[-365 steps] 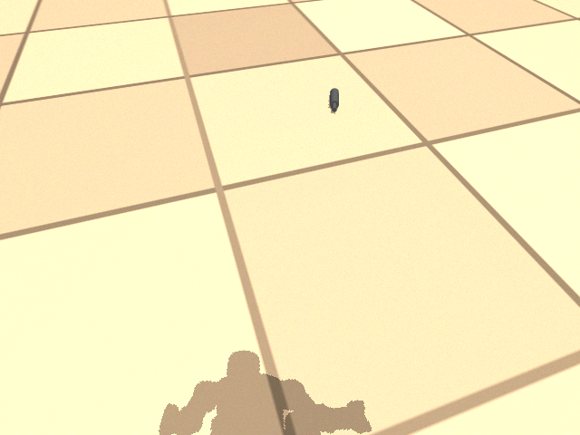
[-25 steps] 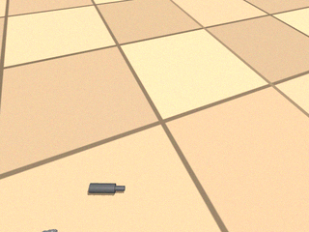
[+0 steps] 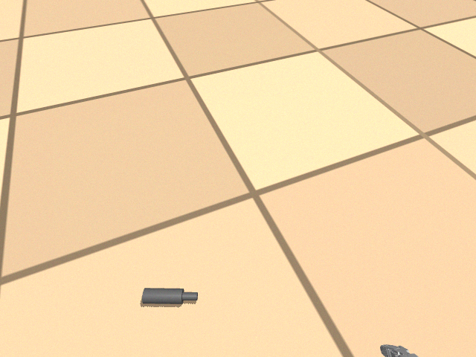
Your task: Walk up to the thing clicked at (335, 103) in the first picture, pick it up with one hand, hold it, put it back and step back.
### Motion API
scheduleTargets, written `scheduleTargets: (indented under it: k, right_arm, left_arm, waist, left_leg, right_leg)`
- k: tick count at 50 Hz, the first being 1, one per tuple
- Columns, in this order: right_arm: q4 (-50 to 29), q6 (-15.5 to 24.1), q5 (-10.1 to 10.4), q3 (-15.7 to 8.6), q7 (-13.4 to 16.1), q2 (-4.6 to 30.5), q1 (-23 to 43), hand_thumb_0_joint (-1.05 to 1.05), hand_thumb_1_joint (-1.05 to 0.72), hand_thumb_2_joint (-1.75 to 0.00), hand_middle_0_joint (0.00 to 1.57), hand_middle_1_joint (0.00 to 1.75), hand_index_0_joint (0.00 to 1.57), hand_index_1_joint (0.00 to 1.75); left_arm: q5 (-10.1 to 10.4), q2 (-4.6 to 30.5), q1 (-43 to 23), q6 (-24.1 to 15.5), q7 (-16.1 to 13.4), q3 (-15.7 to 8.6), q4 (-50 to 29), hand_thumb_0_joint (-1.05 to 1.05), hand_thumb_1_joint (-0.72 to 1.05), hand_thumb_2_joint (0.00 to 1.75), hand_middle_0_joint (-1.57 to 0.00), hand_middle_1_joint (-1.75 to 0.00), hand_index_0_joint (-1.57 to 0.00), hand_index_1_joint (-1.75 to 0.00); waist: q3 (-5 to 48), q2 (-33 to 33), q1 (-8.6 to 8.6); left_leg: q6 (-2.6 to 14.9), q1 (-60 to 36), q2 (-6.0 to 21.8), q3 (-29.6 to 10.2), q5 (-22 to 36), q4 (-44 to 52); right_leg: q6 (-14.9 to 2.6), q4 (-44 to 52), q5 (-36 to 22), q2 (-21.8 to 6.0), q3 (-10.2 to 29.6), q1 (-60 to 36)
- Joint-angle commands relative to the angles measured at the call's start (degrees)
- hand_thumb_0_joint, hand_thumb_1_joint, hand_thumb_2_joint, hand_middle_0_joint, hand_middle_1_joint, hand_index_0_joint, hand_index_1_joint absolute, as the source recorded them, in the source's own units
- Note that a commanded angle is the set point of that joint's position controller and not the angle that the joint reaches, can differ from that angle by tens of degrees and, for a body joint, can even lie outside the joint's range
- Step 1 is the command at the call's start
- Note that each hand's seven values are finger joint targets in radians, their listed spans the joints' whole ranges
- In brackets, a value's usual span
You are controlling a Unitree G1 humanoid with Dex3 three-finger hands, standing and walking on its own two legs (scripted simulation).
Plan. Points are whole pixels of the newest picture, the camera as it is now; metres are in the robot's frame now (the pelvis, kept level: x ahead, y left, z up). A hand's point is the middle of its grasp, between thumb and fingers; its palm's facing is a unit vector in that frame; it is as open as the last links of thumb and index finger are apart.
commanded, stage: stand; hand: left
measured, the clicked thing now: (170, 296) +0.44 +0.27 -0.75
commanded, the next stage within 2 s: none
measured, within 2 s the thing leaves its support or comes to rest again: neither
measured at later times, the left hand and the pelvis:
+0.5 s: hand out of the picture +0.08 +0.25 -0.15, palm faces -0.02 -0.94 -0.34, open 7.4 cm; pelvis +0.00 +0.00 +0.00, yaw -1 degrees
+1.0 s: hand out of the picture +0.07 +0.25 -0.15, palm faces -0.03 -0.94 -0.34, open 7.4 cm; pelvis +0.00 +0.00 +0.00, yaw -1 degrees
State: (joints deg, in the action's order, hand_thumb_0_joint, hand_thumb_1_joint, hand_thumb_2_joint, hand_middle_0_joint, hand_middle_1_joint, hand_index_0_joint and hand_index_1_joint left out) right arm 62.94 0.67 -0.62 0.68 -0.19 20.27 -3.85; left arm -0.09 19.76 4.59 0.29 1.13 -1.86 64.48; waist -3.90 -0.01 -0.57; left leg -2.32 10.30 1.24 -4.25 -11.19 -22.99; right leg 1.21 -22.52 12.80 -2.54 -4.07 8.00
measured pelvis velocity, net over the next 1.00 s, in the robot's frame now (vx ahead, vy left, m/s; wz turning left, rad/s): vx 0.00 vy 0.00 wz -0.02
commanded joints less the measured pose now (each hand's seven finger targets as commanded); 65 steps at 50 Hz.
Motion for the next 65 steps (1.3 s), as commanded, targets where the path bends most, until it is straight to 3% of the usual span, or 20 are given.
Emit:
scheduleTargets:
  k: [1, 3, 7, 13, 18, 22, 26, 36, 40, 52, 56, 60, 65]
  right_arm:
    - [-2.4, 1.1, 0.0, -2.7, 0.7, 12.0, 2.0, 0.0, -0.9, -0.9, 0.2, 0.3, 0.2, 0.3]
    - [-2.3, 1.1, -0.1, -2.8, 0.6, 12.2, 2.4, 0.0, -0.9, -0.9, 0.2, 0.3, 0.2, 0.3]
    - [-1.6, 0.7, 0.0, -2.9, 0.4, 12.3, 2.5, 0.0, -0.9, -0.9, 0.2, 0.3, 0.2, 0.3]
    - [-1.2, 1.1, 0.0, -2.9, 0.4, 12.0, 2.1, 0.0, -0.9, -0.9, 0.2, 0.3, 0.2, 0.3]
    - [-1.2, 1.0, 0.1, -2.8, 0.5, 11.8, 1.8, 0.0, -0.9, -0.9, 0.2, 0.3, 0.2, 0.3]
    - [-0.9, 0.9, 0.1, -2.7, 0.6, 12.0, 1.6, 0.0, -0.9, -0.9, 0.2, 0.3, 0.2, 0.3]
    - [-0.7, 0.8, 0.1, -2.5, 0.5, 11.8, 1.3, 0.0, -0.9, -0.9, 0.2, 0.3, 0.2, 0.3]
    - [-0.8, 0.9, 0.1, -2.5, 0.3, 12.0, 1.1, 0.0, -0.9, -0.9, 0.2, 0.3, 0.2, 0.3]
    - [-0.6, 0.7, 0.1, -2.4, 0.3, 12.0, 0.6, 0.0, -0.9, -0.9, 0.2, 0.3, 0.2, 0.3]
    - [-0.7, 0.9, 0.1, -2.4, 0.5, 12.1, -0.1, 0.0, -0.9, -0.9, 0.2, 0.3, 0.2, 0.3]
    - [-0.7, 0.7, 0.1, -2.4, 0.5, 12.1, 0.0, 0.0, -0.9, -0.9, 0.2, 0.3, 0.2, 0.3]
    - [-0.8, 0.7, 0.2, -2.3, 0.4, 12.0, -0.2, 0.0, -0.9, -0.9, 0.2, 0.3, 0.2, 0.3]
    - [-1.0, 0.6, 0.1, -2.4, 0.5, 12.1, -0.5, 0.0, -0.9, -0.9, 0.2, 0.3, 0.2, 0.3]
  left_arm:
    - [-0.2, 12.3, -2.4, -1.9, -1.1, -1.7, -3.0, 0.0, 0.9, 0.9, -0.2, -0.3, -0.2, -0.3]
    - [-0.3, 12.2, -2.5, -1.9, -1.1, -1.5, -2.9, 0.0, 0.9, 0.9, -0.2, -0.3, -0.2, -0.3]
    - [-0.4, 12.2, -2.3, -1.9, -1.1, -1.2, -2.4, 0.0, 0.9, 0.9, -0.2, -0.3, -0.2, -0.3]
    - [-0.3, 12.2, -1.5, -2.2, -1.2, -1.1, -2.3, 0.0, 0.9, 0.9, -0.2, -0.3, -0.2, -0.3]
    - [-0.3, 12.5, -1.6, -2.4, -1.4, -1.0, -2.5, 0.0, 0.9, 0.9, -0.2, -0.3, -0.2, -0.3]
    - [-0.2, 12.6, -1.4, -2.2, -1.4, -1.1, -2.5, 0.0, 0.9, 0.9, -0.2, -0.3, -0.2, -0.3]
    - [-0.4, 12.7, -1.4, -2.0, -1.4, -1.0, -2.4, 0.0, 0.9, 0.9, -0.2, -0.3, -0.2, -0.3]
    - [-0.4, 12.8, -0.8, -2.2, -1.3, -0.8, -2.6, 0.0, 0.9, 0.9, -0.2, -0.3, -0.2, -0.3]
    - [-0.4, 12.8, -1.0, -2.1, -1.3, -0.8, -2.6, 0.0, 0.9, 0.9, -0.2, -0.3, -0.2, -0.3]
    - [-0.3, 12.6, -0.1, -2.2, -1.3, -0.6, -2.7, 0.0, 0.9, 0.9, -0.2, -0.3, -0.2, -0.3]
    - [-0.3, 12.9, -0.1, -2.1, -1.4, -0.7, -2.7, 0.0, 0.9, 0.9, -0.2, -0.3, -0.2, -0.3]
    - [-0.3, 13.1, 0.2, -2.2, -1.5, -0.7, -2.8, 0.0, 0.9, 0.9, -0.2, -0.3, -0.2, -0.3]
    - [-0.3, 13.1, -0.3, -2.1, -1.5, -0.8, -2.9, 0.0, 0.9, 0.9, -0.2, -0.3, -0.2, -0.3]
  waist:
    - [6.9, 0.0, 0.22]
    - [6.9, 0.2, 0.16]
    - [5.0, 0.4, 0.17]
    - [6.8, 0.6, -0.11]
    - [8.1, -0.2, 0.31]
    - [7.7, 0.7, 0.19]
    - [5.6, 0.6, 0.4]
    - [5.6, 0.7, 0.49]
    - [4.3, 0.3, 0.48]
    - [6.5, -0.1, 0.4]
    - [5.7, 0.0, 0.36]
    - [5.9, -0.3, 0.38]
    - [5.2, 0.2, 0.62]
  left_leg:
    - [2.51, -1.5, 5.3, -3.2, 14.2, 4.3]
    - [2.42, -2.0, 5.5, -2.9, 13.4, 4.7]
    - [2.29, -0.2, 5.0, -3.0, 5.4, 6.5]
    - [2.28, -2.6, 5.7, -2.9, 12.5, 6.1]
    - [2.31, -3.9, 5.8, -2.4, 14.7, 5.3]
    - [2.32, -3.9, 5.9, -2.2, 14.5, 5.8]
    - [1.97, -3.0, 5.9, -2.3, 10.8, 6.8]
    - [2.21, -3.0, 5.8, -2.2, 9.1, 6.8]
    - [2.3, -1.3, 5.4, -2.2, 5.9, 7.2]
    - [2.25, -3.2, 5.9, -2.1, 12.3, 6.2]
    - [2.25, -2.8, 5.8, -2.1, 9.9, 6.5]
    - [2.11, -3.1, 5.8, -2.0, 12.0, 6.4]
    - [2.16, -2.5, 5.7, -1.9, 10.4, 6.6]
  right_leg:
    - [-1.88, 4.5, -9.6, -5.5, 5.1, -4.2]
    - [-1.75, 4.9, -8.6, -5.4, 5.0, -3.9]
    - [-1.63, 7.0, -1.4, -5.2, 5.4, -2.9]
    - [-1.71, 5.8, -8.1, -5.7, 5.4, -4.1]
    - [-1.58, 5.5, -12.4, -5.9, 5.3, -4.8]
    - [-1.75, 5.5, -11.4, -5.8, 5.3, -4.7]
    - [-1.81, 6.2, -6.8, -5.4, 5.4, -2.8]
    - [-1.81, 7.0, -6.1, -5.5, 5.8, -2.5]
    - [-1.66, 7.6, -2.8, -5.3, 6.0, -2.0]
    - [-1.99, 6.2, -9.6, -5.6, 5.7, -4.0]
    - [-1.88, 6.7, -7.1, -5.5, 5.7, -3.2]
    - [-1.79, 6.4, -10.0, -5.5, 5.6, -3.4]
    - [-1.86, 6.7, -7.8, -5.4, 5.7, -3.3]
